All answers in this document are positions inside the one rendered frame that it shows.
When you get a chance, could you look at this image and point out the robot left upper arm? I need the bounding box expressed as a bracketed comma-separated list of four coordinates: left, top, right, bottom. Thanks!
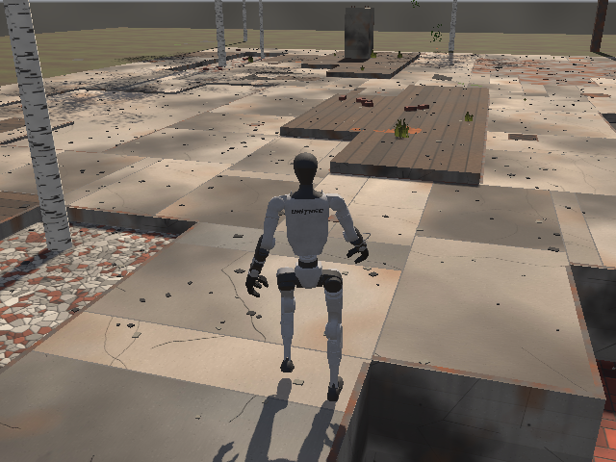
[260, 194, 287, 250]

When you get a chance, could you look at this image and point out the robot right shin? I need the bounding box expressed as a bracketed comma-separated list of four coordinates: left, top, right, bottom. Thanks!
[327, 323, 343, 388]

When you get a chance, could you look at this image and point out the robot right forearm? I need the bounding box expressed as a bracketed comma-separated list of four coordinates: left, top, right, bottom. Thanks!
[350, 226, 367, 251]

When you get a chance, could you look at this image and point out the robot left hand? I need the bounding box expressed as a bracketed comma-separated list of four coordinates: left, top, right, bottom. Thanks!
[245, 274, 269, 297]

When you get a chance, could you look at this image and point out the robot right hand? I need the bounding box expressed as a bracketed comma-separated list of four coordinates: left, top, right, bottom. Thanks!
[346, 247, 369, 264]

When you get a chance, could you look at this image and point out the robot left forearm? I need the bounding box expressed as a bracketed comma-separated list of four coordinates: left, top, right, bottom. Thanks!
[248, 235, 270, 277]

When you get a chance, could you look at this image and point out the left robot foot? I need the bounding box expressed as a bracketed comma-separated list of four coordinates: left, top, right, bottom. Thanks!
[280, 358, 295, 372]

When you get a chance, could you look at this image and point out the robot right upper arm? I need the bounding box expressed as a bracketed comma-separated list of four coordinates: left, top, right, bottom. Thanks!
[326, 193, 359, 242]

